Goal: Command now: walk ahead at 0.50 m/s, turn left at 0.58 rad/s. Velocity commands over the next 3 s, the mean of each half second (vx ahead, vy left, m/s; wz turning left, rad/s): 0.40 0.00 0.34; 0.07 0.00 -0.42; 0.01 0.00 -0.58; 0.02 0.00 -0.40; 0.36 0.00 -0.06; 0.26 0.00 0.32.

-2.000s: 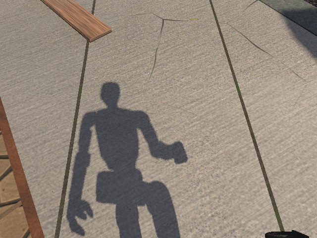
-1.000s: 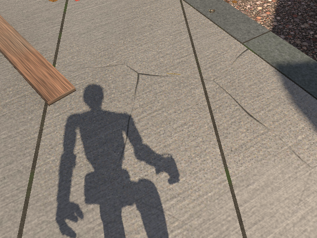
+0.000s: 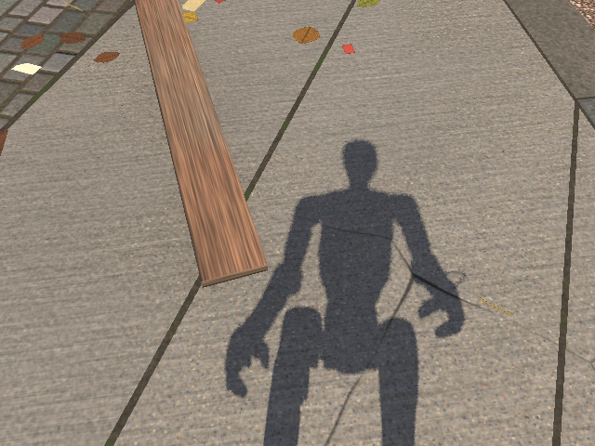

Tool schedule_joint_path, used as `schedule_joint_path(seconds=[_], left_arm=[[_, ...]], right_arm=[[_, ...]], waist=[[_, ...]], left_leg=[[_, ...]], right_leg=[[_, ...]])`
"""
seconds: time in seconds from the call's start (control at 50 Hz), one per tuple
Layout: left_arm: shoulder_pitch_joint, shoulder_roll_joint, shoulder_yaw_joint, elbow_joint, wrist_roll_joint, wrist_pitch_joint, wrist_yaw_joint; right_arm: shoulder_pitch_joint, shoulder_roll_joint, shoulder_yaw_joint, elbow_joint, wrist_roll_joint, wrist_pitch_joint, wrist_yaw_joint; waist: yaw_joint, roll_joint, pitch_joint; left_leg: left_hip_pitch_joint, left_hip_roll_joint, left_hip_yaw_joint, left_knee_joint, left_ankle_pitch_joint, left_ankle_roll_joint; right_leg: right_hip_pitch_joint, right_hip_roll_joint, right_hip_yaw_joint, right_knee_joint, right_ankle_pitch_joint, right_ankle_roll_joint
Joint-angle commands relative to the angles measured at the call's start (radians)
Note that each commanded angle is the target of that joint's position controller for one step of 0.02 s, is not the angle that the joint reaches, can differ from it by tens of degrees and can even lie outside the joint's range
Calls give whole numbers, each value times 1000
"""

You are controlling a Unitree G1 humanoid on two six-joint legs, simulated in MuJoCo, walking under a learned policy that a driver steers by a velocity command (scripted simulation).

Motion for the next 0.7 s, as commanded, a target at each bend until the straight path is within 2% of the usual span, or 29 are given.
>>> schedule_joint_path(seconds=[0.02, 0.1, 0.14, 0.16, 0.18, 0.2, 0.22, 0.24, 0.26, 0.28, 0.3, 0.32, 0.34, 0.36, 0.42, 0.5, 0.56, 0.6, 0.66, 0.7], left_arm=[[-20, 112, 19, -51, 0, -17, 3], [42, 145, 28, -20, 0, -2, 13], [59, 166, 32, -7, 1, 14, 18], [64, 182, 35, -2, 1, 23, 20], [66, 195, 37, 0, 1, 33, 21], [56, 200, 35, -7, -3, 42, 21], [60, 169, 26, -40, 2, 43, 17], [72, 64, 5, -123, -1, 36, -8], [-56, 156, 24, -133, 1, 30, -6], [-81, 129, 16, -134, -23, 23, -7], [-43, 106, 7, -104, -27, 20, -2], [-13, 94, 5, -78, -12, 34, 0], [38, 88, 3, -55, 2, 55, -2], [65, 84, 5, -36, 5, 72, -6], [64, 69, 9, -22, -4, 92, -16], [-38, 68, 9, -45, 1, 97, -14], [-115, 51, 0, -75, 5, 98, -16], [-131, 47, -3, -88, 9, 99, -17], [-117, 54, -1, -98, 14, 100, -16], [-74, 63, 5, -96, 13, 97, -12]], right_arm=[[-101, 8, 20, -92, 2, -12, 17], [-194, -6, 24, -135, -5, -11, 24], [-187, -17, 20, -139, -11, -10, 18], [-149, -27, 14, -131, -14, -11, 13], [-63, -44, 4, -108, -15, -16, 6], [96, -69, -13, -58, -21, -25, -6], [256, -152, -43, -19, -29, -29, -25], [217, -259, -62, -44, -8, -23, -38], [248, -223, -54, -53, 10, -12, -51], [189, -169, -37, -33, 15, -16, -62], [142, -107, -19, -26, 20, -29, -63], [97, -72, -6, -24, 25, -42, -65], [65, -42, 8, -23, 27, -52, -65], [66, -34, 15, -14, 25, -63, -63], [90, -66, 16, 18, 19, -78, -66], [87, -48, 30, 33, 23, -72, -83], [126, -53, 30, 53, 27, -61, -101], [154, -60, 27, 68, 24, -51, -110], [154, -77, 17, 75, 23, -34, -118], [136, -93, 8, 69, 24, -25, -120]], waist=[[-10, -134, 36], [12, -132, 62], [2, -142, 46], [-16, -153, 16], [-52, -153, -38], [-122, -117, -128], [-181, -10, -247], [-100, 217, -308], [-162, 30, -278], [-119, -8, -157], [-68, -47, -99], [-26, -57, -73], [6, -40, -79], [17, -31, -85], [25, -2, -68], [1, 34, -29], [-36, 35, -25], [-48, 33, -26], [-42, 36, -19], [-23, 38, -38]], left_leg=[[7, 14, 39, -160, 101, 2], [55, -4, 107, -300, 29, 43], [116, -48, 143, -343, -66, 77], [179, -85, 163, -357, -120, 97], [279, -126, 169, -383, -153, 122], [485, -158, 157, -455, -121, 153], [750, 5, -78, -499, -252, 207], [1007, 284, -613, -597, -265, 342], [962, 311, -652, -677, -53, 328], [846, 288, -432, -656, 260, 301], [717, 241, -303, -647, 535, 263], [636, 195, -203, -653, 636, 220], [566, 173, -139, -673, 681, 190], [527, 160, -97, -686, 739, 173], [510, 137, 5, -712, 807, 135], [545, 114, 99, -716, 753, 82], [613, 134, 124, -685, 759, 89], [665, 155, 127, -647, 770, 101], [697, 185, 123, -553, 824, 117], [694, 189, 123, -433, 871, 114]], right_leg=[[-22, -251, 73, -126, 325, -97], [68, -285, 15, -92, 412, -84], [123, -291, -26, 3, 641, -74], [142, -292, -45, 93, 801, -69], [144, -290, -60, 239, 899, -67], [65, -274, -83, 459, 842, -47], [-156, -249, -85, 764, 498, -13], [-600, -46, -13, 1086, -355, 52], [-688, -48, 159, 1134, -296, 47], [-679, -99, 170, 1090, -171, 36], [-592, -122, 174, 1003, -138, 33], [-521, -137, 185, 939, -138, 34], [-437, -135, 189, 901, -133, 38], [-383, -118, 188, 881, -118, 39], [-388, -67, 203, 811, -31, 37], [-439, -53, 179, 659, 95, 30], [-450, -47, 140, 539, 121, 22], [-450, -36, 121, 487, 90, 7], [-422, -10, 98, 427, -23, -29], [-362, 20, 85, 362, -79, -66]])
